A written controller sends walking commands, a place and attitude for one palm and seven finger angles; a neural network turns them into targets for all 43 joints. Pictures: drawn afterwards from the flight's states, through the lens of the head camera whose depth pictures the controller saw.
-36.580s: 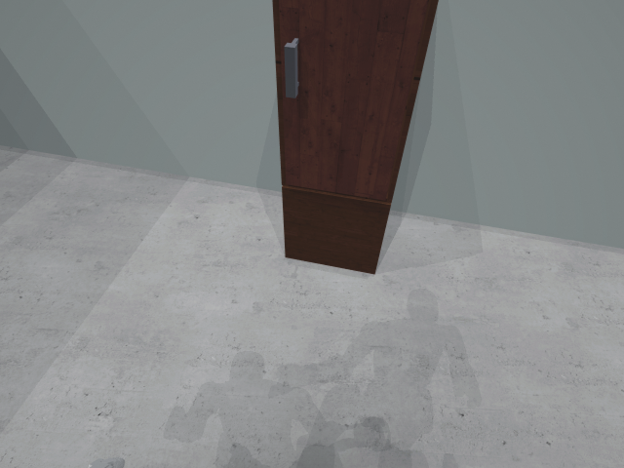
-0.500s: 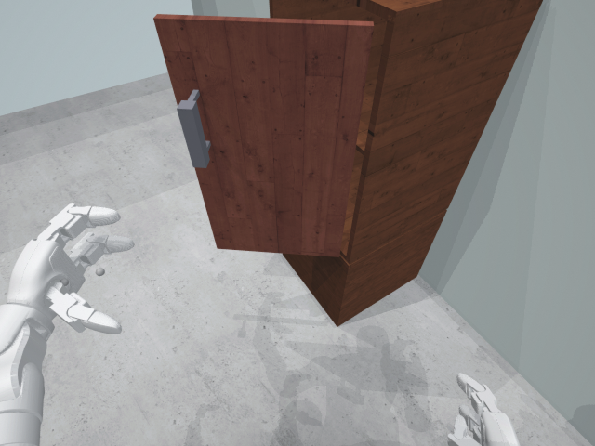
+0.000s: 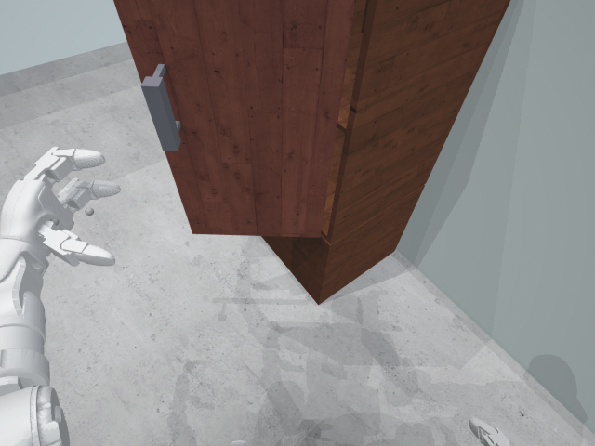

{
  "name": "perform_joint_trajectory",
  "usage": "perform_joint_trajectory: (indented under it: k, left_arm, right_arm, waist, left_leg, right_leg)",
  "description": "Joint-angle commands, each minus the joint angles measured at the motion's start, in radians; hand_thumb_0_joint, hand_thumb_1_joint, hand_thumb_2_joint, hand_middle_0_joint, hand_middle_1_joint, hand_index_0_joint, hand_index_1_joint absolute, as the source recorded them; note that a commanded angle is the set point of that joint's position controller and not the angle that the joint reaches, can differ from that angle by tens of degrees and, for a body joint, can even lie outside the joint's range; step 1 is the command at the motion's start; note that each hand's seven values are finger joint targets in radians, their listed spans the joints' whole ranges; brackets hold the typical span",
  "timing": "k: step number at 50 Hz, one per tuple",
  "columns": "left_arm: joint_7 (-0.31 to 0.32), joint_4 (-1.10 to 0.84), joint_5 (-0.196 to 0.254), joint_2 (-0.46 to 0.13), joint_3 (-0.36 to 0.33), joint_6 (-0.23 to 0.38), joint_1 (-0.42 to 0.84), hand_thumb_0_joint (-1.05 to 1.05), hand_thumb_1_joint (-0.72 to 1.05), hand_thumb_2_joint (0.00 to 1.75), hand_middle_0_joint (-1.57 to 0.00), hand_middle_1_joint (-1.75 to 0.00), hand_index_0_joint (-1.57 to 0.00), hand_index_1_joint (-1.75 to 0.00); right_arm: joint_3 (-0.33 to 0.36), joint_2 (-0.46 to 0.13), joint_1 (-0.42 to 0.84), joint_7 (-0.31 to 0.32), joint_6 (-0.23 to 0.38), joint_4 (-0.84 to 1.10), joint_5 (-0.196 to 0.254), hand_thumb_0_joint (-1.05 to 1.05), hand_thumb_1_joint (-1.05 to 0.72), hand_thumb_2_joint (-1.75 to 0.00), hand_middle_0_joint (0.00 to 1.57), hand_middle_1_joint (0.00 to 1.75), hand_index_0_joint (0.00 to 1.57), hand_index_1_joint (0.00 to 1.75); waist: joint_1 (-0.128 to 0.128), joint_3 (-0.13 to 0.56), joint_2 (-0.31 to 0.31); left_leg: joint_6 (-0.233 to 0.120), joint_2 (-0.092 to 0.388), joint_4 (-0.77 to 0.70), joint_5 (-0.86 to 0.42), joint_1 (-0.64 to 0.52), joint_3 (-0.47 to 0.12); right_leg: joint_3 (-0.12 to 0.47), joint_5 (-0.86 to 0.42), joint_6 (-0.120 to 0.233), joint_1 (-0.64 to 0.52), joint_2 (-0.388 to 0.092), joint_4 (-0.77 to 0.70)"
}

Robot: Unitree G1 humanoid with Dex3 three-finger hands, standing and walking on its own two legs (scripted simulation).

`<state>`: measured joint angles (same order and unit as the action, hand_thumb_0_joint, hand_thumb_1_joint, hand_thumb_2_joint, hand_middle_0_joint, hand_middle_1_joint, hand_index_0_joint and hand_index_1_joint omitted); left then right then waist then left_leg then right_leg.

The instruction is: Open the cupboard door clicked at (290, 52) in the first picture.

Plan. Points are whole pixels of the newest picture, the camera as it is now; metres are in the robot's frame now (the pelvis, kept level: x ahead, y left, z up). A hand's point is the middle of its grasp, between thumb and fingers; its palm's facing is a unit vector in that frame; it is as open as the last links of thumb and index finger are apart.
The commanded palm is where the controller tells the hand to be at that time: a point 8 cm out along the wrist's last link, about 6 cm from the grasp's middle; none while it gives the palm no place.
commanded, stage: move the hooked fingers beside the handle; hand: left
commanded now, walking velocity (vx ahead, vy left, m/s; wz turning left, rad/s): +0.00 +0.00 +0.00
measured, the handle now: (166, 108) +0.62 +0.24 +0.09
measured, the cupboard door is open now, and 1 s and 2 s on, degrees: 52 52 52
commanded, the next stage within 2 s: slide the fingers in behind the handle in 2.00 s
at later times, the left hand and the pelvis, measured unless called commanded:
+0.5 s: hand (107, 168) +0.45 +0.28 +0.11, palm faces -0.01 -1.00 +0.02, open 14.0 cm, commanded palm +0.44 +0.34 +0.10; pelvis +0.00 +0.02 -0.01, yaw -1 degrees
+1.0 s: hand (121, 129) +0.54 +0.29 +0.11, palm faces +0.01 -1.00 +0.00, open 14.0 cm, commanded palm +0.54 +0.34 +0.10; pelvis +0.00 +0.02 -0.02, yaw -2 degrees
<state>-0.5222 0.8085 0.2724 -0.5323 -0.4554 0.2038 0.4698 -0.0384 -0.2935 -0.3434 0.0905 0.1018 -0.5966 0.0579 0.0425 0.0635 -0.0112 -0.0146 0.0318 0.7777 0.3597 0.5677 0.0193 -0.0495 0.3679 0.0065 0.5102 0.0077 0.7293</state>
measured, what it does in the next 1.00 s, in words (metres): stands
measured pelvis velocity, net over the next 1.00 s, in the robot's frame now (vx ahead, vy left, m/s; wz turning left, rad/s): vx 0.00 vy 0.02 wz -0.04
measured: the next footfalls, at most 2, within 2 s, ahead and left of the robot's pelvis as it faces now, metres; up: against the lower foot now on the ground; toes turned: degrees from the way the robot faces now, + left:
none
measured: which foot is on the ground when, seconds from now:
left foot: down 0.00-1.00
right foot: down 0.00-1.00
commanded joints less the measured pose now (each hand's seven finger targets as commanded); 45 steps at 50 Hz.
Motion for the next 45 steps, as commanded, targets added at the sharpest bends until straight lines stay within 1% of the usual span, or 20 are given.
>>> perform_joint_trajectory:
  k: [1,2,3,8,9,11,13,19,21,22,23,25,26,31,32,35,37,38,40,45]
  left_arm:
    - [0.006,-0.146,0.022,-0.312,-0.05,0.087,0.426,0.0,-0.5,0.3,-0.3,-1.2,-0.3,-1.2]
    - [0.007,-0.138,0.015,-0.343,-0.067,0.094,0.451,0.0,-0.5,0.3,-0.3,-1.2,-0.3,-1.2]
    - [0.005,-0.134,0.01,-0.323,-0.049,0.099,0.454,0.0,-0.5,0.3,-0.3,-1.2,-0.3,-1.2]
    - [0.012,-0.095,-0.008,-0.338,-0.044,0.124,0.53,0.0,-0.5,0.3,-0.3,-1.2,-0.3,-1.2]
    - [0.014,-0.065,-0.011,-0.339,-0.046,0.122,0.521,0.0,-0.5,0.3,-0.3,-1.2,-0.3,-1.2]
    - [0.018,-0.008,-0.015,-0.354,-0.047,0.123,0.581,0.0,-0.5,0.3,-0.3,-1.2,-0.3,-1.2]
    - [0.022,0.042,-0.036,-0.366,-0.037,0.124,0.635,0.0,-0.5,0.3,-0.3,-1.2,-0.3,-1.2]
    - [0.031,0.08,-0.063,-0.397,-0.043,0.163,0.719,0.0,-0.5,0.3,-0.3,-1.2,-0.3,-1.2]
    - [0.031,0.139,-0.06,-0.418,-0.058,0.159,0.721,0.0,-0.5,0.3,-0.3,-1.2,-0.3,-1.2]
    - [0.028,0.153,-0.067,-0.416,-0.041,0.154,0.762,0.0,-0.5,0.3,-0.3,-1.2,-0.3,-1.2]
    - [0.028,0.176,-0.077,-0.45,-0.063,0.15,0.758,0.0,-0.5,0.3,-0.3,-1.2,-0.3,-1.2]
    - [0.031,0.194,-0.098,-0.459,-0.045,0.143,0.792,0.0,-0.5,0.3,-0.3,-1.2,-0.3,-1.2]
    - [0.033,0.17,-0.097,-0.462,-0.043,0.152,0.842,0.0,-0.5,0.3,-0.3,-1.2,-0.3,-1.2]
    - [0.039,0.228,-0.113,-0.507,-0.044,0.154,0.93,0.0,-0.5,0.3,-0.3,-1.2,-0.3,-1.2]
    - [0.039,0.235,-0.123,-0.528,-0.057,0.155,0.937,0.0,-0.5,0.3,-0.3,-1.2,-0.3,-1.2]
    - [0.04,0.26,-0.145,-0.561,-0.061,0.148,0.961,0.0,-0.5,0.3,-0.3,-1.2,-0.3,-1.2]
    - [0.038,0.268,-0.142,-0.576,-0.078,0.146,0.949,0.0,-0.5,0.3,-0.3,-1.2,-0.3,-1.2]
    - [0.037,0.295,-0.148,-0.595,-0.086,0.136,0.944,0.0,-0.5,0.3,-0.3,-1.2,-0.3,-1.2]
    - [0.034,0.313,-0.163,-0.591,-0.061,0.12,0.978,0.0,-0.5,0.3,-0.3,-1.2,-0.3,-1.2]
    - [0.046,0.327,-0.187,-0.661,-0.082,0.111,1.04,0.0,-0.5,0.3,-0.3,-1.2,-0.3,-1.2]
  right_arm:
    - [0.058,-0.156,-0.025,0.008,0.026,0.109,-0.004,0.0,-0.9,-0.9,0.2,0.3,0.2,0.3]
    - [0.061,-0.162,-0.034,0.008,0.022,0.101,-0.005,0.0,-0.9,-0.9,0.2,0.3,0.2,0.3]
    - [0.063,-0.16,-0.038,0.007,0.017,0.101,-0.005,0.0,-0.9,-0.9,0.2,0.3,0.2,0.3]
    - [0.067,-0.166,-0.067,0.003,-0.004,0.082,-0.011,0.0,-0.9,-0.9,0.2,0.3,0.2,0.3]
    - [0.064,-0.166,-0.071,0.0,-0.009,0.082,-0.013,0.0,-0.9,-0.9,0.2,0.3,0.2,0.3]
    - [0.062,-0.17,-0.084,0.002,-0.021,0.07,-0.013,0.0,-0.9,-0.9,0.2,0.3,0.2,0.3]
    - [0.06,-0.173,-0.091,0.001,-0.029,0.065,-0.015,0.0,-0.9,-0.9,0.2,0.3,0.2,0.3]
    - [0.065,-0.181,-0.13,-0.007,-0.053,0.053,-0.026,0.0,-0.9,-0.9,0.2,0.3,0.2,0.3]
    - [0.062,-0.185,-0.141,-0.007,-0.066,0.049,-0.026,0.0,-0.9,-0.9,0.2,0.3,0.2,0.3]
    - [0.06,-0.186,-0.14,-0.007,-0.07,0.046,-0.025,0.0,-0.9,-0.9,0.2,0.3,0.2,0.3]
    - [0.062,-0.188,-0.147,-0.007,-0.075,0.043,-0.026,0.0,-0.9,-0.9,0.2,0.3,0.2,0.3]
    - [0.058,-0.19,-0.156,-0.006,-0.085,0.045,-0.025,0.0,-0.9,-0.9,0.2,0.3,0.2,0.3]
    - [0.057,-0.189,-0.16,-0.004,-0.087,0.044,-0.029,0.0,-0.9,-0.9,0.2,0.3,0.2,0.3]
    - [0.053,-0.2,-0.197,0.002,-0.103,0.024,-0.034,0.0,-0.9,-0.9,0.2,0.3,0.2,0.3]
    - [0.055,-0.203,-0.207,0.0,-0.106,0.023,-0.036,0.0,-0.9,-0.9,0.2,0.3,0.2,0.3]
    - [0.052,-0.204,-0.227,-0.002,-0.118,0.014,-0.04,0.0,-0.9,-0.9,0.2,0.3,0.2,0.3]
    - [0.053,-0.206,-0.241,-0.004,-0.128,0.017,-0.044,0.0,-0.9,-0.9,0.2,0.3,0.2,0.3]
    - [0.051,-0.208,-0.247,-0.005,-0.135,0.016,-0.043,0.0,-0.9,-0.9,0.2,0.3,0.2,0.3]
    - [0.048,-0.205,-0.253,-0.005,-0.144,0.016,-0.043,0.0,-0.9,-0.9,0.2,0.3,0.2,0.3]
    - [0.04,-0.212,-0.28,-0.005,-0.16,0.02,-0.047,0.0,-0.9,-0.9,0.2,0.3,0.2,0.3]
  waist:
    - [0.008,0.283,-0.055]
    - [0.008,0.299,-0.07]
    - [0.01,0.316,-0.107]
    - [0.021,0.36,-0.123]
    - [0.017,0.349,-0.13]
    - [0.033,0.316,-0.078]
    - [0.046,0.304,-0.113]
    - [0.056,0.395,-0.139]
    - [0.063,0.375,-0.101]
    - [0.079,0.361,-0.105]
    - [0.071,0.36,-0.106]
    - [0.087,0.351,-0.119]
    - [0.089,0.367,-0.156]
    - [0.125,0.386,-0.132]
    - [0.122,0.423,-0.157]
    - [0.13,0.436,-0.193]
    - [0.124,0.476,-0.191]
    - [0.129,0.465,-0.166]
    - [0.144,0.426,-0.188]
    - [0.165,0.439,-0.187]
  left_leg:
    - [-0.017,-0.026,-0.089,-0.253,-0.179,-0.043]
    - [-0.015,-0.023,-0.089,-0.256,-0.186,-0.046]
    - [-0.014,-0.025,-0.086,-0.27,-0.208,-0.044]
    - [-0.006,-0.013,-0.076,-0.311,-0.252,-0.064]
    - [-0.005,-0.014,-0.075,-0.315,-0.245,-0.064]
    - [-0.008,-0.011,-0.073,-0.296,-0.206,-0.069]
    - [-0.007,-0.01,-0.071,-0.26,-0.197,-0.068]
    - [0.004,0.002,-0.043,-0.339,-0.257,-0.089]
    - [-0.002,0.002,-0.034,-0.329,-0.217,-0.084]
    - [-0.006,0.001,-0.032,-0.305,-0.197,-0.076]
    - [-0.007,0.0,-0.03,-0.299,-0.179,-0.076]
    - [-0.009,0.001,-0.026,-0.289,-0.166,-0.078]
    - [-0.006,0.001,-0.019,-0.302,-0.18,-0.081]
    - [-0.009,0.007,0.001,-0.286,-0.161,-0.092]
    - [-0.007,0.01,0.006,-0.297,-0.18,-0.093]
    - [-0.006,0.012,0.022,-0.325,-0.182,-0.094]
    - [-0.004,0.014,0.035,-0.381,-0.198,-0.094]
    - [-0.008,0.014,0.038,-0.365,-0.169,-0.09]
    - [-0.013,0.013,0.04,-0.342,-0.138,-0.083]
    - [-0.018,0.016,0.057,-0.346,-0.11,-0.085]
  right_leg:
    - [0.019,-0.276,0.02,-0.051,0.034,-0.072]
    - [0.02,-0.275,0.019,-0.045,0.033,-0.072]
    - [0.022,-0.282,0.021,-0.036,0.032,-0.07]
    - [0.009,-0.276,0.024,0.009,0.037,-0.056]
    - [0.007,-0.275,0.025,0.015,0.036,-0.055]
    - [0.003,-0.259,0.024,0.029,0.04,-0.051]
    - [0.005,-0.23,0.021,0.063,0.035,-0.05]
    - [0.0,-0.241,0.022,0.107,0.04,-0.023]
    - [0.002,-0.244,0.022,0.105,0.044,-0.023]
    - [0.008,-0.244,0.015,0.112,0.041,-0.025]
    - [0.008,-0.243,0.016,0.107,0.04,-0.022]
    - [0.009,-0.23,0.015,0.133,0.039,-0.021]
    - [0.009,-0.23,0.018,0.138,0.041,-0.013]
    - [0.01,-0.211,0.014,0.171,0.045,-0.009]
    - [0.011,-0.212,0.011,0.18,0.044,-0.005]
    - [0.012,-0.225,0.011,0.197,0.045,0.0]
    - [0.011,-0.259,0.01,0.185,0.05,0.006]
    - [0.011,-0.259,0.008,0.179,0.05,0.004]
    - [0.013,-0.253,0.005,0.193,0.049,-0.001]
    - [0.015,-0.256,0.001,0.2,0.055,0.001]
